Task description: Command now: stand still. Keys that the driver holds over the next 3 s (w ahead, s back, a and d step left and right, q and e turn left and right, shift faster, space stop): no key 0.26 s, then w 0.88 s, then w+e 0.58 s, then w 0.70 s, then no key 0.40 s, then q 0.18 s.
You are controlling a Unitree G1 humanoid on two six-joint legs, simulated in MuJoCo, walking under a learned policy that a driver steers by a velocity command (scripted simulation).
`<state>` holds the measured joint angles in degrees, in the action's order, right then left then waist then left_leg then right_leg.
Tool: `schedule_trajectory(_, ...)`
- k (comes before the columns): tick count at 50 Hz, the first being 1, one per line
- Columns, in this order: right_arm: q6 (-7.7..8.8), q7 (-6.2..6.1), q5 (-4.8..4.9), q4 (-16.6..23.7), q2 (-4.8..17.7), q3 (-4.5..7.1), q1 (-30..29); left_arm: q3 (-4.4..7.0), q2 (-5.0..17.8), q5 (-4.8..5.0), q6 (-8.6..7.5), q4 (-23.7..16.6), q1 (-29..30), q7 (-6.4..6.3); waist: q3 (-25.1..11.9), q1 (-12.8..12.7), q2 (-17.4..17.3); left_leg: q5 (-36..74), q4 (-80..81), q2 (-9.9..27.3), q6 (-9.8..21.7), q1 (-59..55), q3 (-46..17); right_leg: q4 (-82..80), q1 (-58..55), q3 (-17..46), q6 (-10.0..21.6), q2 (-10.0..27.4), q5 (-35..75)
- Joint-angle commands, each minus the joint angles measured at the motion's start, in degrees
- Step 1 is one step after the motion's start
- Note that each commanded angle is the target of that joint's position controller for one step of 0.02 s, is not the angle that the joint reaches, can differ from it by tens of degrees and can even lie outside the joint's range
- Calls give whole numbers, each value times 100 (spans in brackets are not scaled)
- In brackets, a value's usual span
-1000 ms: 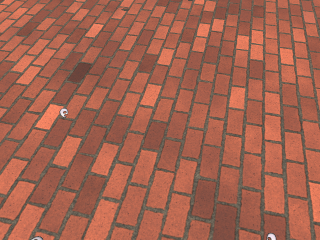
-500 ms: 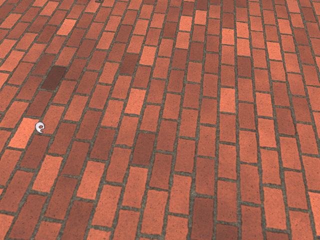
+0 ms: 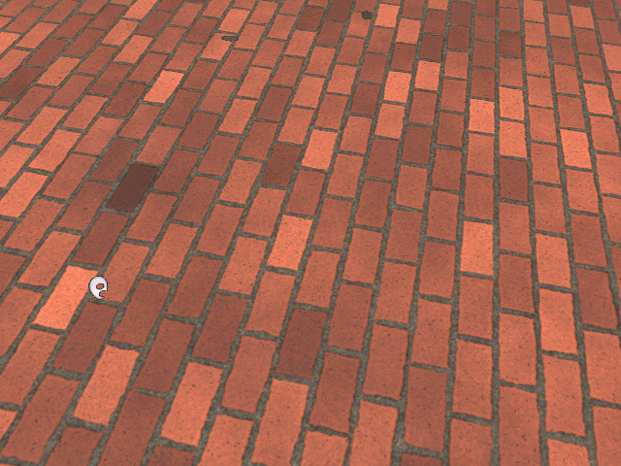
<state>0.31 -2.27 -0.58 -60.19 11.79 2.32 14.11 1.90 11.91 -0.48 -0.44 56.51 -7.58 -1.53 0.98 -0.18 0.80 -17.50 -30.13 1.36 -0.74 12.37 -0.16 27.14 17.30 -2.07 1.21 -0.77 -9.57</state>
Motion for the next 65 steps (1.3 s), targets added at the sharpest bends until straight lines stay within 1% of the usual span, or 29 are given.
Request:
schedule_trajectory(1, 142, 15, 38, 111, 601, 92, 169, 111, 577, 29, -83, -120, 54, -7, -87, 16, -303, 474, 812, 220, 181, 339, -272, -215, -608, 317, 180, 267, 540)
schedule_trajectory(13, 47, 49, 55, 20, 583, 47, 241, 120, 702, 84, 33, 232, 50, -33, -252, 39, -116, 1836, 606, 147, 222, -98, -118, 52, -909, 305, 162, 299, 1473)
schedule_trajectory(15, 16, 40, 99, -79, 623, 75, 418, 122, 653, 113, 62, 349, -43, -32, -274, 58, -255, 379, 739, 103, 366, -127, -133, 268, -800, 31, 159, 55, 25)
schedule_trajectory(16, 5, 32, 135, -55, 758, 121, 408, 135, 655, 131, 62, 355, -5, -24, -64, 69, -462, -658, 897, 235, 564, -36, -378, 518, -459, -143, 156, -110, -1044)
schedule_trajectory(18, 74, 20, 201, -23, 1013, 201, 637, 136, 649, 155, -50, 169, 408, 12, 583, 242, -889, -2292, 1590, 1054, 1098, -123, -1543, 1215, 707, -298, 152, -179, -1739)
schedule_trajectory(19, 155, 17, 227, -34, 1128, 244, 693, 114, 582, 188, -153, 49, 608, 52, 909, 278, -1051, -2435, 1828, 1516, 1355, -171, -2162, 1507, 1144, -192, 225, -31, -1622)
schedule_trajectory(21, 331, 28, 185, -21, 1044, 244, 706, 116, 577, 226, -345, -53, 726, 139, 1112, 233, -1046, -1327, 1761, 1857, 1497, -527, -2426, 1815, 1741, 81, 357, 265, -1754)
schedule_trajectory(23, 385, 72, 232, 65, 984, 247, 496, 137, 593, 252, -455, 18, 449, 234, 900, 16, -888, -390, 1429, 1670, 1262, -617, -1859, 1148, 1294, 16, 445, 329, -1636)
schedule_trajectory(25, 348, 119, 230, 255, 1003, 242, 35, 277, 730, 241, -458, 483, -619, 256, 416, -495, -705, 328, 815, 969, 848, 541, -920, 325, -1044, -312, 429, -110, -527)
schedule_trajectory(26, 379, 133, 189, 405, 902, 200, -226, 422, 1101, 197, -448, 685, -1407, 238, 138, -830, -30, 1101, -586, 436, 542, 1214, -245, -135, -1985, 641, 647, 413, -685)
schedule_trajectory(27, 466, 107, 155, 654, 509, 105, -202, 561, 1731, 201, -468, 796, -2164, 264, -341, -967, 1657, -175, -2740, -405, 94, 2428, 375, -1289, -2960, 3369, 1493, 1824, -1201)
schedule_trajectory(28, 546, 104, 242, 721, 613, 140, -335, 368, 1297, 107, -548, 766, -1976, 300, -345, -777, 1240, -1435, -3899, -372, 164, 3037, -425, -1678, -2924, 4413, 1744, 2319, -1273)
schedule_trajectory(29, 603, 147, 368, 711, 678, 166, -285, 254, 983, 111, -622, 638, -1501, 299, 119, -512, 764, -1108, -4329, -59, 361, 3439, -663, -1550, -2646, 3789, 1584, 2278, -1073)
schedule_trajectory(31, 631, 165, 314, 637, 699, 209, -251, 146, 761, 103, -681, 440, -984, 347, 331, -213, 229, -23, -3917, 418, 540, 3345, -490, -1553, -2168, 2418, 1155, 1796, -150)
schedule_trajectory(33, 559, 193, 225, 625, 727, 282, -257, 68, 613, 57, -632, 453, -1070, 338, 207, -131, 373, 485, -3356, 561, 507, 2856, -272, -1589, -1930, 1509, 877, 1383, 1021)
schedule_trajectory(39, 448, 247, 184, 1133, 392, 175, -1433, 60, 899, 24, -513, 491, -1458, 113, 492, -272, 240, 1556, -1475, 450, 114, 2927, 90, -2023, -1584, 796, 907, 1193, 1706)
schedule_trajectory(42, 473, 321, 210, 1319, 382, 112, -2002, 81, 945, 57, -507, 517, -1716, 81, 636, -425, 316, 2097, -621, 264, 137, 2534, 285, -2207, -1459, 566, 867, 1142, 1476)
schedule_trajectory(46, 538, 463, 250, 1568, 454, 68, -2481, 122, 911, 117, -438, 628, -2014, 79, 795, -427, 315, 1962, -56, 183, 373, 2632, 257, -1981, -2170, 488, 889, 1443, 1909)
schedule_trajectory(49, 576, 510, 236, 1512, 817, 208, -1910, 219, 1143, 96, -376, 527, -1785, 56, 172, 65, 570, 1454, -5, -168, 667, 1592, 435, -1036, -2620, 365, 734, 1567, 4308)
schedule_trajectory(50, 566, 481, 237, 1301, 1021, 324, -1126, 227, 1158, 73, -327, 488, -1666, 54, -321, 495, 650, 1406, 22, -363, 817, 608, 560, -139, -2529, 229, 632, 1434, 5128)
schedule_trajectory(51, 535, 423, 232, 989, 1266, 451, -47, 187, 1082, 40, -307, 400, -1551, 65, -927, 974, 623, 1513, -59, -156, 1034, -1016, 296, 1146, -1688, 140, 464, 1202, 4785)
schedule_trajectory(52, 511, 369, 71, 802, 1769, 569, 888, 34, 555, -11, -365, 273, -2028, 128, -1924, 882, -425, 829, -96, 1334, 1756, -3388, -1859, 3354, 454, -18, 176, 502, 2313)
schedule_trajectory(53, 477, 377, 81, 720, 1540, 472, 1020, -80, 205, 104, -525, 367, -2256, 193, -2658, 721, -1387, -128, 1108, 2257, 2316, -4057, -4340, 4971, 1622, 579, 47, -333, -2077)
schedule_trajectory(54, 504, 392, 149, 760, 1186, 346, 522, 88, 809, 268, -668, 178, -1627, 223, -1779, 742, -1027, -513, 1423, 1978, 1975, -3327, -3927, 5458, 2230, 1036, 207, 37, -2026)
schedule_trajectory(55, 531, 384, 138, 880, 956, 268, -38, 133, 983, 377, -732, -22, -1100, 213, -969, 561, -744, -195, 1573, 1790, 1748, -2313, -2960, 5355, 2356, 821, 291, 344, -1561)
schedule_trajectory(56, 588, 424, 81, 915, 787, 205, -447, 149, 920, 333, -732, -68, -893, 163, -469, 315, -223, 423, 1794, 1566, 1615, -1299, -2261, 4941, 2120, 691, 287, 622, -1096)
schedule_trajectory(58, 655, 467, -3, 891, 532, 124, -723, 202, 708, 217, -560, 15, -1180, 103, -256, -95, -360, 898, 2082, 1216, 1421, -297, -1412, 4381, 1410, 727, 269, 926, -709)
schedule_trajectory(60, 678, 447, 7, 764, 617, 141, -571, 184, 471, 238, -396, 36, -1295, 79, -87, -194, -430, 953, 2354, 1169, 1438, 164, -966, 4059, 1311, 679, 201, 1010, -669)
schedule_trajectory(65, 693, 228, -46, 601, 960, 215, -94, 264, 632, 160, -336, -359, -380, 91, 207, -32, -327, 1369, 2578, 1142, 1308, -126, -220, 2770, 2309, 885, 20, 948, 810)
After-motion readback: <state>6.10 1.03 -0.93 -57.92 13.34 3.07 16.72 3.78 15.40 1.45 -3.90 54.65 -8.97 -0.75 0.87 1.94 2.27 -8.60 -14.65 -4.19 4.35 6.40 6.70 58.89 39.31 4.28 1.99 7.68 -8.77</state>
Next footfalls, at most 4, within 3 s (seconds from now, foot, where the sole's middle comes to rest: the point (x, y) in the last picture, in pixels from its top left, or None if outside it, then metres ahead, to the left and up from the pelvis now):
1.02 left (272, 465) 0.52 0.10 -0.77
1.58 right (388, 350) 0.79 -0.17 -0.77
2.10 left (344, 237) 1.16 -0.08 -0.77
2.60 right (442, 200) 1.31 -0.38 -0.77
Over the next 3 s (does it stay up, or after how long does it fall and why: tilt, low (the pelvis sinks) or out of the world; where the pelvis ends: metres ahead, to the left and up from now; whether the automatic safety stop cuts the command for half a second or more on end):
stays up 1.28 -0.25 -0.01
